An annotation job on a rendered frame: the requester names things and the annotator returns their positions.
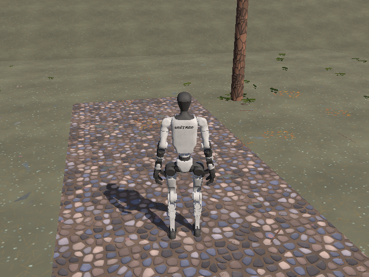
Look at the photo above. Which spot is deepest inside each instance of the humanoid robot torso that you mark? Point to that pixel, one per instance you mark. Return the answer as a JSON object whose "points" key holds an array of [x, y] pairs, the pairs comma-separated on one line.
{"points": [[184, 140]]}

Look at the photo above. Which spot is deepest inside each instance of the right robot upper arm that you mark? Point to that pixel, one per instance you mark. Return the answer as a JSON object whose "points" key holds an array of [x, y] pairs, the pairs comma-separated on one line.
{"points": [[202, 122]]}

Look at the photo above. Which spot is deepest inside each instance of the right robot forearm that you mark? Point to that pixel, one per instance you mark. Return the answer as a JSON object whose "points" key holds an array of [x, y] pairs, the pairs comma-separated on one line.
{"points": [[209, 157]]}

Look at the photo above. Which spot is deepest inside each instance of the left robot upper arm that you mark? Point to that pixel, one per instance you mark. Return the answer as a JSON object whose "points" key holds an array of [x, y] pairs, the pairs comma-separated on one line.
{"points": [[166, 122]]}

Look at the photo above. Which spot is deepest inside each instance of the left robot hand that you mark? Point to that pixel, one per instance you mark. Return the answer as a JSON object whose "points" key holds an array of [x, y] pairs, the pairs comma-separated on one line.
{"points": [[156, 175]]}

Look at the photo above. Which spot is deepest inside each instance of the right robot hand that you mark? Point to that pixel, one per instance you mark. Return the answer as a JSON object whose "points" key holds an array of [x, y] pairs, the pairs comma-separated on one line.
{"points": [[211, 176]]}

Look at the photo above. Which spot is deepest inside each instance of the left robot forearm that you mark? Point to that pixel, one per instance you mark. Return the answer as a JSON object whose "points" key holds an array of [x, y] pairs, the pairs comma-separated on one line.
{"points": [[159, 157]]}

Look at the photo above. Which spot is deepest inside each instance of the robot left thigh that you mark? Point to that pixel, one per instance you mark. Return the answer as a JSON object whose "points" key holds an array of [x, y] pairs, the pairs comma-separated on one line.
{"points": [[170, 170]]}

